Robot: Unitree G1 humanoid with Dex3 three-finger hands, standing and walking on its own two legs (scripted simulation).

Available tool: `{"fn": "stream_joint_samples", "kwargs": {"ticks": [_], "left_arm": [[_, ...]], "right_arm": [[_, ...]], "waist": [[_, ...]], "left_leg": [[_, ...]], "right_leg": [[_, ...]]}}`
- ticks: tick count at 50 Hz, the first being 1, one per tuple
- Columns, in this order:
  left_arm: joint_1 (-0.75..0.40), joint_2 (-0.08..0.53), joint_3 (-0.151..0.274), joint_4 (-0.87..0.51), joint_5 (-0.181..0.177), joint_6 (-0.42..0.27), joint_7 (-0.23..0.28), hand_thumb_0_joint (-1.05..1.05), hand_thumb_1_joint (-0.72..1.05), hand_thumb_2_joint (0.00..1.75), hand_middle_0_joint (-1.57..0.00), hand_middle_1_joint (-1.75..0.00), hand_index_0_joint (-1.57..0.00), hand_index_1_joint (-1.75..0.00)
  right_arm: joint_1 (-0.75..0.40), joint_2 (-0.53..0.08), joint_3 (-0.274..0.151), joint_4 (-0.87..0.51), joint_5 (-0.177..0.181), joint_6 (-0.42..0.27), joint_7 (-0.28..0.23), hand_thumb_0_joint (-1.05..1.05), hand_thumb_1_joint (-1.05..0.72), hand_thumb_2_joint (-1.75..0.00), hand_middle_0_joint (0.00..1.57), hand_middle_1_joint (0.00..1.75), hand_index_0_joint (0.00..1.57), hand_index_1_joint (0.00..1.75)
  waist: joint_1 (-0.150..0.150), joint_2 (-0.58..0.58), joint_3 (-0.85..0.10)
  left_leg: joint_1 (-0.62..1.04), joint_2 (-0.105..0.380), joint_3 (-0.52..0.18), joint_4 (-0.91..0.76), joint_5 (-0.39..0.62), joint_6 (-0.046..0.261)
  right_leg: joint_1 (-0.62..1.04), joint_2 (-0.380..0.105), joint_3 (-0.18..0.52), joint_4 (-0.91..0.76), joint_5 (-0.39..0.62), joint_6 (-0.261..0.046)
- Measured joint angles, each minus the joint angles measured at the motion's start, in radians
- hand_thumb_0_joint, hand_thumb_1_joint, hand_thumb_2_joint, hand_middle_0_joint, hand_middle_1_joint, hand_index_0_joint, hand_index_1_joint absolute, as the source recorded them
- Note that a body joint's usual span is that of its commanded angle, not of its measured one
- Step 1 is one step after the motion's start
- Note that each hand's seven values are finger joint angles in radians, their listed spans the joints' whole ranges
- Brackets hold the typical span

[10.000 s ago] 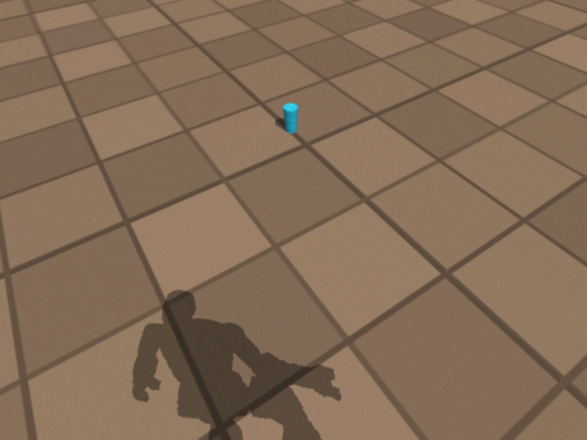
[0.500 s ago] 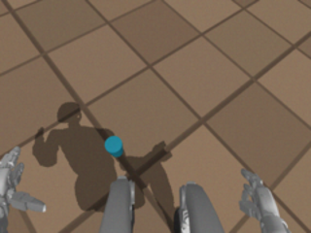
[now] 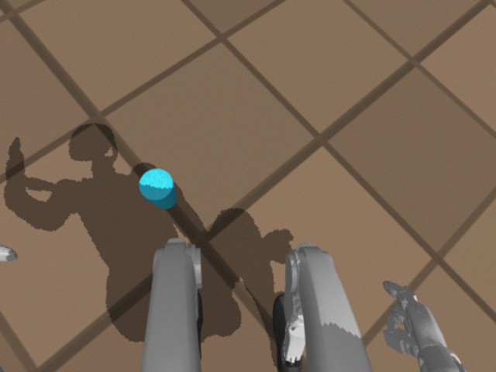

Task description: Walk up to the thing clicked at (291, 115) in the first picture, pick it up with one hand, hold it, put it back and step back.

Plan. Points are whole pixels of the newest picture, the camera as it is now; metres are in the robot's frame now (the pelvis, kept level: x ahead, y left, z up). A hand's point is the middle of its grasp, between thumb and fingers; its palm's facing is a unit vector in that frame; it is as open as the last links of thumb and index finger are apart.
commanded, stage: go down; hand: left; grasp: from the side
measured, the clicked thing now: (161, 192) +0.47 +0.23 -0.40
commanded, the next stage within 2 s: approach in 1.26 s
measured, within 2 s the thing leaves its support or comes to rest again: neither
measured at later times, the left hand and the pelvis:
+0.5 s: hand out of the picture +0.35 +0.41 -0.06, palm faces +0.25 -0.96 -0.13, open 17.3 cm; pelvis -0.01 +0.00 -0.06, yaw -2 degrees
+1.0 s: hand out of the picture +0.36 +0.42 -0.08, palm faces +0.25 -0.96 -0.11, open 17.3 cm; pelvis -0.02 +0.00 -0.09, yaw -3 degrees
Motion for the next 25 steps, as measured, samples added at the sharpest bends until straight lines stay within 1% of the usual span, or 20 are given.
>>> {"fn": "stream_joint_samples", "kwargs": {"ticks": [5,13,20,25], "left_arm": [[-0.031,0.032,0.026,0.015,-0.008,0.004,-0.03,-0.01,-0.46,0.07,-0.06,-0.08,-0.05,-0.07],[-0.064,0.067,0.056,0.028,-0.015,0.008,-0.057,-0.01,-0.46,0.07,-0.05,-0.07,-0.04,-0.06],[-0.103,0.094,0.064,0.043,-0.013,0.006,-0.076,-0.01,-0.48,0.08,-0.05,-0.07,-0.04,-0.07],[-0.127,0.114,0.075,0.056,-0.016,0.005,-0.085,-0.01,-0.49,0.09,-0.05,-0.07,-0.04,-0.07]], "right_arm": [[-0.008,-0.006,0.007,0.003,-0.001,0.001,0.001,0.01,-0.91,-0.9,0.2,0.3,0.21,0.3],[-0.014,-0.013,0.015,0.002,-0.002,-0.002,0.005,0.01,-0.92,-0.91,0.2,0.3,0.21,0.3],[-0.024,-0.016,0.023,0.003,-0.008,-0.007,0.004,0.01,-0.92,-0.91,0.2,0.3,0.21,0.3],[-0.027,-0.017,0.034,0.002,-0.01,-0.006,0.004,0.01,-0.92,-0.91,0.2,0.3,0.21,0.3]], "waist": [[-0.006,0.001,0.003],[-0.007,-0.005,0.008],[-0.006,-0.01,0.022],[-0.01,-0.011,0.029]], "left_leg": [[-0.048,0.003,-0.009,0.051,-0.007,0.002],[-0.107,0.003,-0.018,0.118,-0.012,0.005],[-0.152,0.0,-0.025,0.167,-0.008,0.004],[-0.181,-0.002,-0.031,0.196,-0.005,0.003]], "right_leg": [[-0.044,0.006,-0.004,0.044,-0.004,0.003],[-0.098,0.008,-0.007,0.108,-0.009,0.006],[-0.14,0.009,-0.009,0.156,-0.007,0.007],[-0.168,0.009,-0.012,0.186,-0.007,0.006]]}}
